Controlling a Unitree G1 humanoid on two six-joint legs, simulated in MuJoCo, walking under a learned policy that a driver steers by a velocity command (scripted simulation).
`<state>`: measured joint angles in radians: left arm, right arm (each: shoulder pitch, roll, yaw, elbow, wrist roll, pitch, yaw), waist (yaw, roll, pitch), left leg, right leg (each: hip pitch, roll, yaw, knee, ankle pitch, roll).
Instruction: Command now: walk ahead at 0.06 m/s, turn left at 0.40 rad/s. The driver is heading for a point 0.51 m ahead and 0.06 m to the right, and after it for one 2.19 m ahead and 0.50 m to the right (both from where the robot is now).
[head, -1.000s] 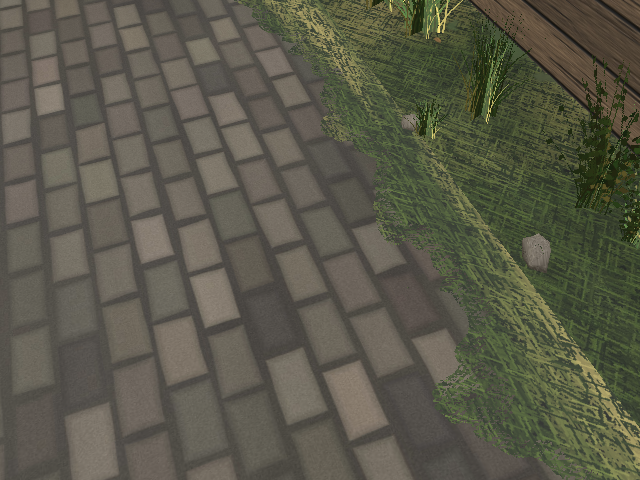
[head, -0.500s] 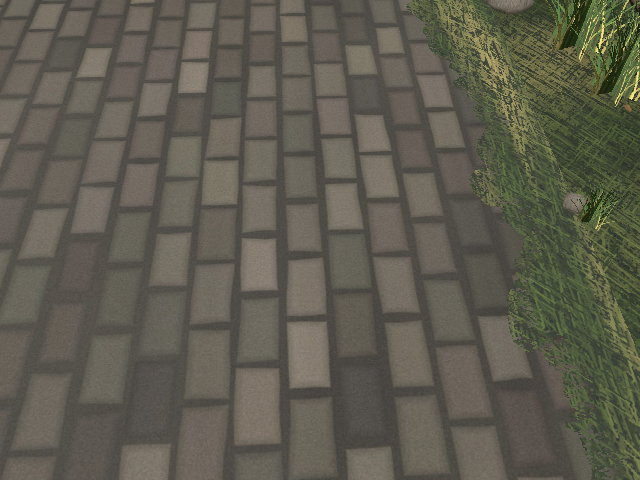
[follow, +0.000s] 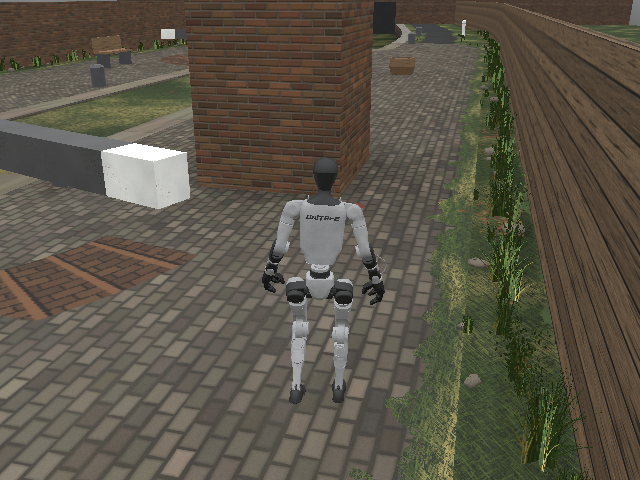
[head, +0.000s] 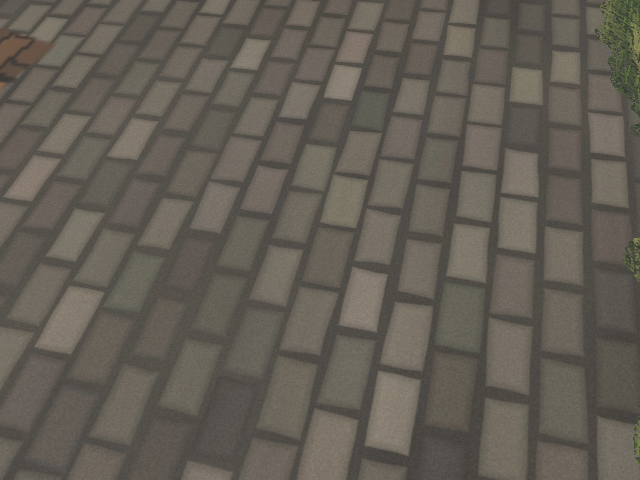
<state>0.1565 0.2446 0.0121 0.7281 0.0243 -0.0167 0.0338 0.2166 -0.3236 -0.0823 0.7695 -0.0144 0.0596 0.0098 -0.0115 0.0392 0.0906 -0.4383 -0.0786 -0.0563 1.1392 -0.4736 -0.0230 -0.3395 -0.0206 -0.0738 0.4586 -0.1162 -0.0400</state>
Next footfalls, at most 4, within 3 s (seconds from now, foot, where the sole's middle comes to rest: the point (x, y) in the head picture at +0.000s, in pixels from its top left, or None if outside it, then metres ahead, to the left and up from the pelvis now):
0.22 left None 0.03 0.11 -0.77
0.64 right None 0.16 -0.10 -0.77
1.12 left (304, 459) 0.48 0.10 -0.77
1.68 right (373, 333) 0.77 -0.05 -0.77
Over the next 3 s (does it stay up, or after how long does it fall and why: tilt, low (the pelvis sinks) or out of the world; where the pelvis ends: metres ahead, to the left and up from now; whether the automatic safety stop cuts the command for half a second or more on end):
stays up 1.24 -0.25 0.01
